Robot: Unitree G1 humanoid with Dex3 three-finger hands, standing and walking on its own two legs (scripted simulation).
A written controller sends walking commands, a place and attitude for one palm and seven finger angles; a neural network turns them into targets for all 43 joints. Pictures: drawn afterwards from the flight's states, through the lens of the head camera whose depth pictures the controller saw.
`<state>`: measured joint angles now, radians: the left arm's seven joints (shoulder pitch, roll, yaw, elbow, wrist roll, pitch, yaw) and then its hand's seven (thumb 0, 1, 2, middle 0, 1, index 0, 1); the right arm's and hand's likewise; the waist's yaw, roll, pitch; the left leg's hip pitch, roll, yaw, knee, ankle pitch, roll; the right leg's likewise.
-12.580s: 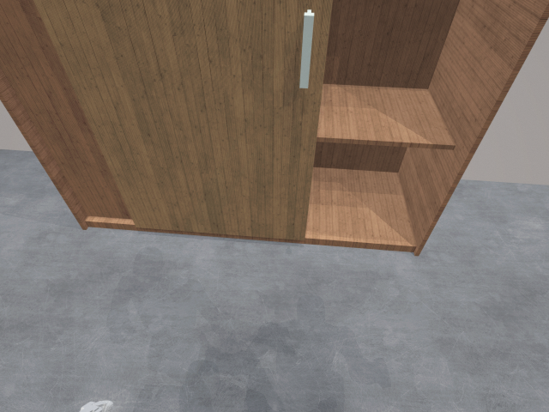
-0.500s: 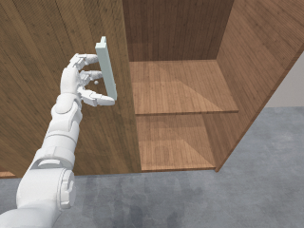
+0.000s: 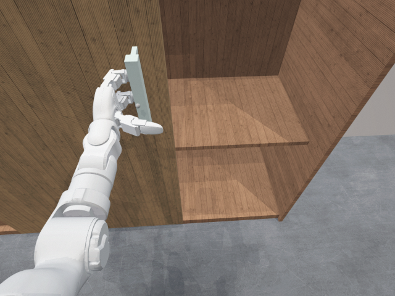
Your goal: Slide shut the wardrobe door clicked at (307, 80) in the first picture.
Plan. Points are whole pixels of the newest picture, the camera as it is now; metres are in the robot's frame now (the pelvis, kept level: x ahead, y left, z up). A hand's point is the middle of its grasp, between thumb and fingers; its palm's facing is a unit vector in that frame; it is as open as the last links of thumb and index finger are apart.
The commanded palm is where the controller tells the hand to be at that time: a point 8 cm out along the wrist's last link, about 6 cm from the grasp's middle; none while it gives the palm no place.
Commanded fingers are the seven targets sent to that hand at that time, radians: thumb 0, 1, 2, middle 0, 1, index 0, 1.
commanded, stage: slide the fingers in behind the handle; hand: left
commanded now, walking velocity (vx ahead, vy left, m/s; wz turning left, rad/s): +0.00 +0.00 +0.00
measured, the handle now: (141, 91) +0.52 +0.11 +0.14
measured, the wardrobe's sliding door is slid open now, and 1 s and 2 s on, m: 0.50 0.50 0.50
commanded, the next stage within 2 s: grip the handle and tug to test in 0.86 s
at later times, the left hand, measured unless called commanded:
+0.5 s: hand (146, 106) +0.46 +0.09 +0.15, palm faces +0.03 -1.00 +0.00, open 14.0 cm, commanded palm +0.43 +0.15 +0.15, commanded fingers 0.00 -0.50 0.30 -0.30 -1.20 -0.30 -1.20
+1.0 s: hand (150, 104) +0.46 +0.09 +0.15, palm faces +0.05 -1.00 -0.02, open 14.0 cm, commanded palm +0.43 +0.14 +0.15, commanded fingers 0.00 -0.36 0.36 -0.31 -1.22 -0.31 -1.22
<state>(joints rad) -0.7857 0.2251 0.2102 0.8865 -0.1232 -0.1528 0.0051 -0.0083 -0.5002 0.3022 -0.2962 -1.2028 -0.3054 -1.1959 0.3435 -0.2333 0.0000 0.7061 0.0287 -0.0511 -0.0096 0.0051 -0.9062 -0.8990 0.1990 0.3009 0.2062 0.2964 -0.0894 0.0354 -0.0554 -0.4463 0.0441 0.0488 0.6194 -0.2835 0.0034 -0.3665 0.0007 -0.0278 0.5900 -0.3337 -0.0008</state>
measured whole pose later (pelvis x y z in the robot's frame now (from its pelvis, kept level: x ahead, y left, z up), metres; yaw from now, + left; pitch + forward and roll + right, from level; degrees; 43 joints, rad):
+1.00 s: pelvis +0.00 -0.01 +0.00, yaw +0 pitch +6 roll +0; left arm -0.78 0.19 0.18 0.87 -0.11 -0.17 0.06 -0.01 -0.50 0.30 -0.30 -1.20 -0.29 -1.20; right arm 0.35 -0.24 -0.02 0.71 0.02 -0.05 0.00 0.00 -0.91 -0.90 0.20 0.30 0.20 0.30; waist -0.09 0.04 -0.06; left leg -0.44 0.05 0.04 0.60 -0.28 -0.01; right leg -0.36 0.01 -0.03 0.59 -0.34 -0.02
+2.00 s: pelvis +0.01 -0.01 +0.00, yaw +0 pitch +6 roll -1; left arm -0.74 0.19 0.18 0.80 -0.11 -0.12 0.05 0.01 0.68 0.82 -0.36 -1.37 -0.35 -1.35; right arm 0.33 -0.23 -0.01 0.68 0.03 -0.02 0.00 0.00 -0.91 -0.90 0.20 0.30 0.21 0.30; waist -0.09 0.04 -0.06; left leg -0.41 0.05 0.05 0.59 -0.28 -0.01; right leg -0.33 0.01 -0.03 0.57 -0.33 -0.01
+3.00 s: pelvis +0.05 -0.02 +0.00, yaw +4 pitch +6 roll +0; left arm -0.59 0.07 0.00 0.47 -0.11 0.00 0.17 0.00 0.72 0.82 -0.34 -1.38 -0.28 -1.39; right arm 0.25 -0.21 -0.02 0.67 0.00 -0.02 0.02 0.00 -0.91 -0.90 0.20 0.30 0.20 0.30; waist -0.01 0.05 -0.05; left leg -0.36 0.02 -0.03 0.58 -0.32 -0.02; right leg -0.25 -0.01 -0.07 0.56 -0.39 -0.01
